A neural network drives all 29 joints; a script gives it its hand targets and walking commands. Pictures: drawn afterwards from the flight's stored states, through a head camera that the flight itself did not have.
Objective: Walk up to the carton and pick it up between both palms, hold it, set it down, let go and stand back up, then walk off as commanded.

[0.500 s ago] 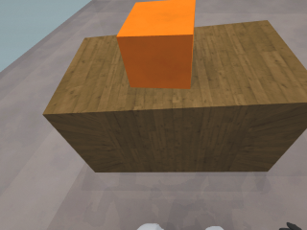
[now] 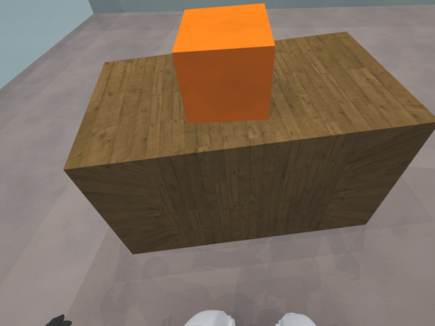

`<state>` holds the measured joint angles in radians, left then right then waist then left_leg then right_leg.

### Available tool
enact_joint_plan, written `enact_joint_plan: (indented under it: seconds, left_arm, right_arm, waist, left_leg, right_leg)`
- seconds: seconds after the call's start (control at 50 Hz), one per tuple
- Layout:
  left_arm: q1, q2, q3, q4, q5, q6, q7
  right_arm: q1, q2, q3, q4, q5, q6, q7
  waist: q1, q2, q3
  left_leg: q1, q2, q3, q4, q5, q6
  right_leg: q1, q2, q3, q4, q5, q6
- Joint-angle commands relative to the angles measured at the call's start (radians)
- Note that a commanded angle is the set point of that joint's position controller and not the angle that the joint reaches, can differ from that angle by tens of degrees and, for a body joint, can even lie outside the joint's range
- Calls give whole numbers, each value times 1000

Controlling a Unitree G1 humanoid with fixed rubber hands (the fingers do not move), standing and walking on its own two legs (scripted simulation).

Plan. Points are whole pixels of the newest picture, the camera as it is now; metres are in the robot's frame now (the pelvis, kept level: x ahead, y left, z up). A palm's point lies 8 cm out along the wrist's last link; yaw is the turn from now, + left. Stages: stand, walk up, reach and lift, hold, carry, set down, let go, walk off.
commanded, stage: walk off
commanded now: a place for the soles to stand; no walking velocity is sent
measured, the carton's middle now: (225, 63) +0.88 +0.01 +0.04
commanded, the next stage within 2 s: none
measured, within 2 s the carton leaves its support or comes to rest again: neither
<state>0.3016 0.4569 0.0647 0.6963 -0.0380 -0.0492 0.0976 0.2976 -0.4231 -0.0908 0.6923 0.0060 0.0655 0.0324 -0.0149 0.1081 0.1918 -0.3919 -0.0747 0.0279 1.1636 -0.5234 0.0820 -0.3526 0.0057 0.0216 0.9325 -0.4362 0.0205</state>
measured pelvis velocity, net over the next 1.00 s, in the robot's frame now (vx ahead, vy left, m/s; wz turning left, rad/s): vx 0.01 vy -0.09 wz -0.04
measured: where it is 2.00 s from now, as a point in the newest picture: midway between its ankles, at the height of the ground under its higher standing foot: outside the picture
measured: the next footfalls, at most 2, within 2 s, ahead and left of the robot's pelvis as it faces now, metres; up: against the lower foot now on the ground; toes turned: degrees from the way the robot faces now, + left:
left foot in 0.10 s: +0.04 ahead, +0.15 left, +0.00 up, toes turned -4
right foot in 0.68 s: +0.03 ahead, -0.14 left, +0.00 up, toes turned +2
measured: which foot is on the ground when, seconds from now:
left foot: up 0.00-0.08, down 0.10-0.76, up 0.78-1.00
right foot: down 0.00-0.12, up 0.14-0.66, down 0.68-1.00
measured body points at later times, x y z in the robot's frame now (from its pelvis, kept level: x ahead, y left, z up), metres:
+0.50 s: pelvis -0.02 +0.05 +0.01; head +0.03 +0.10 +0.45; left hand +0.09 +0.37 -0.13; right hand +0.05 -0.29 -0.05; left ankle +0.00 +0.16 -0.68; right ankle -0.01 -0.10 -0.65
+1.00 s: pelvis +0.01 -0.09 +0.02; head +0.06 -0.13 +0.46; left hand +0.11 +0.23 -0.05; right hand +0.08 -0.41 -0.10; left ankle +0.00 +0.09 -0.63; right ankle -0.01 -0.15 -0.68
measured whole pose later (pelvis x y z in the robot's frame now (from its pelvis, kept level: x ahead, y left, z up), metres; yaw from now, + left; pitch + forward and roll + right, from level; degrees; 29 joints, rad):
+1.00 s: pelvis +0.01 -0.09 +0.02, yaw -2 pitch -3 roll +4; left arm 0.32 0.42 0.06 0.70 -0.04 -0.05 0.01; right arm 0.28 -0.42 -0.07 0.75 0.01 -0.05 -0.03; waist -0.02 -0.01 0.16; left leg -0.43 -0.06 -0.10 1.12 -0.57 -0.03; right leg -0.34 0.06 0.05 0.91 -0.51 -0.09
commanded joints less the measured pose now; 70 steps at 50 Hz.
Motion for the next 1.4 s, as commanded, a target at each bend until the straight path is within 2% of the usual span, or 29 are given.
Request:
enact_joint_plan:
  seconds: [0.0,0.02,0.04,0.06,0.08,0.1,0.12,0.14,0.18,0.22,0.32,0.36,0.4,0.5,0.58,0.62,0.66,0.68,0.7,0.72,0.74,0.76,0.82,1.02,1.1,1.14,1.3,1.32,1.38]
  left_arm:
    - [-161,251,81,-29,72,-9,-12]
    - [-247,217,63,-49,77,-2,-28]
    - [-217,112,37,-9,74,17,-48]
    - [-135,96,30,-2,72,18,-53]
    - [-125,131,38,-5,62,29,-55]
    - [-114,151,47,-1,54,32,-60]
    - [-98,152,53,-6,73,39,-68]
    - [-113,173,65,12,71,27,-70]
    - [-83,185,71,23,53,39,-78]
    - [-49,182,77,19,51,44,-91]
    - [-14,167,73,27,63,53,-107]
    - [-32,170,70,14,65,50,-109]
    - [-40,165,68,-5,68,56,-110]
    - [-82,171,63,-42,72,45,-111]
    - [-106,173,68,-52,66,29,-118]
    - [-69,165,71,-52,74,22,-118]
    - [102,189,84,7,61,-4,-103]
    - [229,259,109,37,63,-8,-95]
    - [241,324,116,34,64,-11,-90]
    - [189,329,102,22,50,-10,-94]
    - [154,335,95,15,42,-9,-90]
    - [129,323,85,9,38,-10,-85]
    - [100,224,77,11,45,-20,-69]
    - [136,208,87,-3,45,-30,-47]
    - [130,184,92,-11,43,-25,-45]
    - [123,176,89,-6,48,-24,-44]
    - [113,183,93,-7,62,-23,-42]
    - [95,173,82,-4,53,-25,-34]
    - [47,177,78,-18,54,-25,-37]
  right_arm:
    - [132,-207,-75,-22,-43,-36,0]
    - [219,-192,-71,20,-40,-57,-2]
    - [264,-193,-72,88,-40,-85,-13]
    - [238,-289,-84,89,-36,-97,-18]
    - [179,-338,-95,85,-36,-106,-31]
    - [109,-317,-87,71,-44,-118,-47]
    - [70,-347,-89,61,-29,-113,-55]
    - [50,-338,-93,58,-30,-118,-58]
    - [75,-314,-82,71,-40,-138,-66]
    - [89,-306,-78,80,-41,-148,-72]
    - [171,-281,-81,110,-24,-172,-96]
    - [162,-289,-82,102,-29,-177,-98]
    - [172,-287,-79,97,-24,-179,-103]
    - [156,-303,-80,98,-28,-181,-105]
    - [127,-326,-82,90,-50,-182,-96]
    - [54,-345,-78,79,-57,-176,-89]
    - [-40,-285,-49,44,-62,-163,-72]
    - [-64,-221,-29,21,-60,-164,-76]
    - [-72,-164,-12,-11,-38,-168,-88]
    - [-45,-190,-18,-23,-43,-165,-95]
    - [-17,-206,-23,-7,-58,-165,-96]
    - [-34,-215,-32,10,-61,-165,-100]
    - [-60,-214,-32,18,-39,-147,-83]
    - [-32,-215,-33,37,-34,-112,-75]
    - [-47,-210,-34,43,-36,-107,-76]
    - [-63,-207,-32,48,-36,-104,-76]
    - [-79,-206,-38,37,-44,-114,-74]
    - [-77,-195,-35,41,-43,-108,-74]
    - [-28,-179,-36,37,-47,-118,-71]
  waist:
    - [-64,-305,18]
    - [-128,-214,-2]
    - [-120,-18,-2]
    - [-67,120,-9]
    - [-39,43,-52]
    - [-7,-78,-61]
    - [1,-13,-77]
    - [-3,-48,-54]
    - [-10,-22,-15]
    - [-11,8,-28]
    - [-20,79,-133]
    - [-20,117,-158]
    - [-17,89,-156]
    - [-30,64,-174]
    - [-26,103,-168]
    - [18,125,-152]
    - [134,20,-226]
    - [190,-212,-272]
    - [181,-444,-259]
    - [122,-354,-247]
    - [98,-293,-222]
    - [94,-257,-185]
    - [98,-288,-86]
    - [103,-254,-198]
    - [89,-203,-181]
    - [97,-258,-155]
    - [94,-246,-109]
    - [81,-205,-100]
    - [42,-185,-155]
  left_leg:
    - [22,120,-231,-137,-155,-60]
    - [173,132,-296,-505,-105,-41]
    - [157,151,-438,-766,-214,-37]
    - [130,308,-756,-831,-65,-28]
    - [70,323,-836,-875,-121,-18]
    - [74,316,-754,-826,-125,7]
    - [91,344,-814,-844,-100,29]
    - [78,344,-809,-852,-65,19]
    - [102,301,-709,-853,-89,-90]
    - [160,307,-691,-854,-78,-128]
    - [366,318,-663,-764,275,-163]
    - [385,320,-625,-708,389,-119]
    - [391,332,-644,-714,432,-106]
    - [420,379,-597,-643,581,16]
    - [330,373,-523,-614,496,97]
    - [211,370,-468,-546,511,152]
    - [-30,231,-251,-271,481,78]
    - [-191,120,-128,14,375,12]
    - [-373,-20,-82,147,-82,-55]
    - [-390,6,-110,146,-214,-54]
    - [-388,29,-123,119,-203,-57]
    - [-375,39,-146,114,-166,-60]
    - [-305,33,-142,60,-13,-40]
    - [-374,12,-189,-26,48,-44]
    - [-353,28,-159,-91,78,-41]
    - [-344,27,-153,-97,67,-42]
    - [-343,78,-137,-213,38,-22]
    - [-318,73,-151,-238,56,-23]
    - [-203,109,-106,-421,121,4]
  right_leg:
    - [-272,-318,380,-329,80,-272]
    - [-334,-201,245,-140,-21,-171]
    - [-317,-39,79,129,-104,-92]
    - [-416,71,86,282,-232,-52]
    - [-373,86,138,320,-236,-61]
    - [-353,35,126,261,-182,-58]
    - [-362,22,138,289,-182,-40]
    - [-347,23,156,308,-161,-39]
    - [-351,22,185,266,-95,-43]
    - [-361,36,207,283,-73,-50]
    - [-369,15,197,254,-19,-51]
    - [-375,0,189,249,-38,-55]
    - [-361,3,187,234,-36,-59]
    - [-396,-32,123,185,-81,-63]
    - [-322,-41,93,71,-171,-69]
    - [-190,-43,55,-66,-194,-83]
    - [147,-2,41,-326,-96,-119]
    - [331,-97,290,-443,-51,-165]
    - [396,-256,589,-463,265,-231]
    - [391,-326,736,-509,405,-274]
    - [374,-348,775,-483,473,-288]
    - [326,-340,760,-486,547,-255]
    - [266,-190,470,-422,783,-91]
    - [479,-216,455,-398,788,-24]
    - [468,-220,444,-388,827,-27]
    - [457,-186,421,-380,859,-12]
    - [410,-223,439,-321,818,-107]
    - [386,-219,419,-305,876,-80]
    - [363,-208,350,-221,878,-114]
